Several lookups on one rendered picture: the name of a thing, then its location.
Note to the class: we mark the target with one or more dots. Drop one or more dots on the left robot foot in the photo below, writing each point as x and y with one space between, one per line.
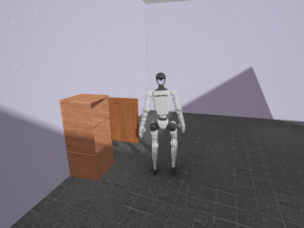
155 170

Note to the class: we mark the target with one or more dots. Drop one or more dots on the right robot foot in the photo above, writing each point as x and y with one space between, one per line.
173 169

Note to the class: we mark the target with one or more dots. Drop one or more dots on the robot foot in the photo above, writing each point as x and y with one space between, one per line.
155 170
173 169

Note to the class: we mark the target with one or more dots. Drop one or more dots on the robot right forearm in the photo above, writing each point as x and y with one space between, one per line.
180 116

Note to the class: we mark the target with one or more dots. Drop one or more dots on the robot left upper arm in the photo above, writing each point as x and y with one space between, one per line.
147 101

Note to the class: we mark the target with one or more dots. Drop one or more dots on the right robot hand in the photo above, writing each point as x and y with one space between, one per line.
182 126

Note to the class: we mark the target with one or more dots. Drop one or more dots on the left robot hand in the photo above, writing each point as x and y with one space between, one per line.
142 129

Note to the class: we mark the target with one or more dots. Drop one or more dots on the cupboard door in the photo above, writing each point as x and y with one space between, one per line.
124 118

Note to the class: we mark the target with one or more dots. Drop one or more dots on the robot right upper arm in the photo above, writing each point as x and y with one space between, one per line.
175 98

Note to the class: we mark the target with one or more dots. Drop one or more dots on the robot left forearm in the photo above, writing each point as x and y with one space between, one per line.
144 116

